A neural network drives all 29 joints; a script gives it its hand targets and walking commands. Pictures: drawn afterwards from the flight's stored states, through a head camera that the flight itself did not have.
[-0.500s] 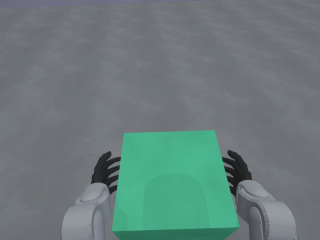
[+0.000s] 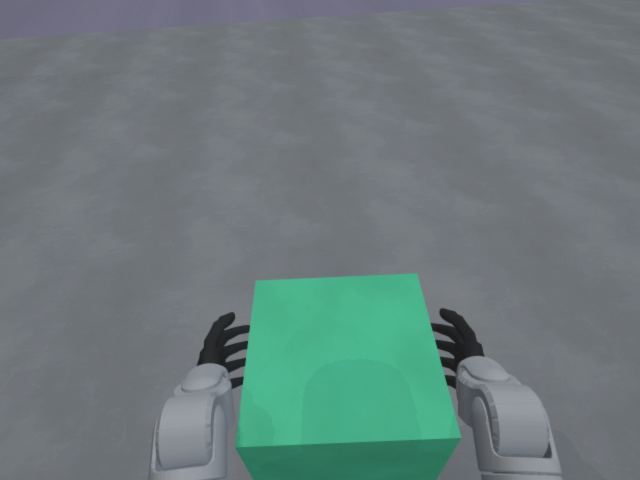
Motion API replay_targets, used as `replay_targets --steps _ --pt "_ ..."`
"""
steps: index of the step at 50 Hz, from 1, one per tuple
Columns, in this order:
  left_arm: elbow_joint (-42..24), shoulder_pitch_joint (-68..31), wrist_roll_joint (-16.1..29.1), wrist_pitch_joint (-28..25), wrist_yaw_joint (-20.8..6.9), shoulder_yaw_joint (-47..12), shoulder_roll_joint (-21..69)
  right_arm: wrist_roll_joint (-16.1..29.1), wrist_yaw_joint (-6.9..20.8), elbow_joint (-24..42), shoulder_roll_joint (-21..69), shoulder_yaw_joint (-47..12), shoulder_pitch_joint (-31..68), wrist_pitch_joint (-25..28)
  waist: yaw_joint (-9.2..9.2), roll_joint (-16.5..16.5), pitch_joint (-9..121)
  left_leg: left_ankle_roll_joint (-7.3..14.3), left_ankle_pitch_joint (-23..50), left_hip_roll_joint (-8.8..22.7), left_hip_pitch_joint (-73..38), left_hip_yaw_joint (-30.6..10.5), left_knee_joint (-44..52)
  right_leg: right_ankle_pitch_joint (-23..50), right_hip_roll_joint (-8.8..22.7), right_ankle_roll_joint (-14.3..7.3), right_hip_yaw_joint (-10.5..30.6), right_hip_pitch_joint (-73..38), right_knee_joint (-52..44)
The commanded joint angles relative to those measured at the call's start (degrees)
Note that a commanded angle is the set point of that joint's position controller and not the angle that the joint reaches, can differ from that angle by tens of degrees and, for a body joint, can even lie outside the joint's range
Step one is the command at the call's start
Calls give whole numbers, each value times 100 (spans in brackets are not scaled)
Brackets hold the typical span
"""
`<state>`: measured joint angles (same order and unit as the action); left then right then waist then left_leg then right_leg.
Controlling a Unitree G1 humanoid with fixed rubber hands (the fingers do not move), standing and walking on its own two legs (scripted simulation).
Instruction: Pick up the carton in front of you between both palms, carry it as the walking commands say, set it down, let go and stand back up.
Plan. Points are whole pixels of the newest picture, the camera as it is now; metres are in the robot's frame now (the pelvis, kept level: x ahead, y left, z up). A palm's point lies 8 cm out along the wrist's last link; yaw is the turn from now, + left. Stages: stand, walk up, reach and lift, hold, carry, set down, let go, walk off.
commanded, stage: carry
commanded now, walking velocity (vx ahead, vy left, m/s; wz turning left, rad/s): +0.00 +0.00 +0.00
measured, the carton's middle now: (341, 394) +0.26 +0.00 -0.03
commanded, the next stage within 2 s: hold in 1.08 s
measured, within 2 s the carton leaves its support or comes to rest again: neither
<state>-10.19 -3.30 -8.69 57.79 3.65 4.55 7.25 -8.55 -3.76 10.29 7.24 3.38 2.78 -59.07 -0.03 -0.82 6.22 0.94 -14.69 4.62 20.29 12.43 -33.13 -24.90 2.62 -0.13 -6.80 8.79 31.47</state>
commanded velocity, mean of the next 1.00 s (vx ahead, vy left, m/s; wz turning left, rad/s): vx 0.00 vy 0.00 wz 0.00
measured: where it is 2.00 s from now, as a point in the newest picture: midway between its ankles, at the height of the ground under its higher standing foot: outside the picture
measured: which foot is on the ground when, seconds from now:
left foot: down 0.00-1.00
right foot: down 0.00-1.00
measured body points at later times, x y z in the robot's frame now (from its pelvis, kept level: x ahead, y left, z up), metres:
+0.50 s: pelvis -0.03 -0.01 +0.00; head -0.04 -0.01 +0.45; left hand +0.26 +0.15 +0.03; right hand +0.26 -0.16 +0.03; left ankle +0.03 +0.11 -0.73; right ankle -0.09 -0.10 -0.73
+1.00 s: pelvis -0.04 -0.01 +0.00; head -0.06 -0.01 +0.45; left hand +0.25 +0.14 +0.03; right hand +0.25 -0.16 +0.03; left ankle +0.03 +0.11 -0.73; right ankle -0.09 -0.10 -0.73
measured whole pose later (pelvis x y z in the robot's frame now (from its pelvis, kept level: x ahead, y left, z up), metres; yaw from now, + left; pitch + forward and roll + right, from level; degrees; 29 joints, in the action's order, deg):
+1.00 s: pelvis -0.04 -0.01 +0.00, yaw +0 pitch +1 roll +0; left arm 7.5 -10.2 -12.6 42.1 1.4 8.8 7.8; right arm -12.5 -1.9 -7.5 7.7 7.9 9.7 -43.2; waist 0.0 -0.4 4.6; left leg 0.6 -8.7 5.8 21.5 11.9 -29.3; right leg -21.2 1.0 -1.8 -7.3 11.7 31.2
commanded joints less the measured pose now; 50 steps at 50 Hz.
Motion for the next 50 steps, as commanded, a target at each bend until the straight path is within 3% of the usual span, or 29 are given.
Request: replay_targets --steps 1,10,16,22,27,34,50 --pt "-331 -2421 1397 -526 -1023 -3231 4323 1376 972 518 4318 -3206 2664 681 10 -21 1357 67 2556 546 -1252 -605 123 3316 660 -63 409 97 -340" --pt "1142 -2680 758 -1626 -1138 -2384 3999 800 1135 -933 3964 -2353 3014 1790 10 26 1194 38 1943 574 -1161 -657 374 2524 626 -125 457 276 -548" --pt "1610 -3293 828 -2263 -1308 -2538 4533 854 1306 -1405 4477 -2510 3611 2431 2 59 1237 21 1649 574 -1182 -688 501 2131 600 -159 504 333 -636" --pt "1231 -3229 1082 -1995 -1429 -3036 5118 1135 1415 -992 5070 -3013 3569 2178 5 72 1470 29 1828 586 -1259 -685 476 2215 595 -177 499 282 -559" --pt "1380 -2940 931 -1754 -1441 -2800 4983 997 1417 -1094 4917 -2768 3267 1922 7 46 1409 27 1825 601 -1202 -692 479 2230 593 -175 505 347 -568" --pt "1342 -3211 988 -1778 -1470 -2817 5100 1045 1445 -1084 5043 -2784 3529 1942 2 61 1224 0 1528 591 -1102 -711 571 1932 591 -194 549 491 -676" --pt "1347 -3172 996 -1762 -1486 -2830 5122 1068 1462 -1077 5068 -2814 3504 1929 5 61 1337 -12 1583 600 -1111 -689 548 2049 584 -220 565 473 -623"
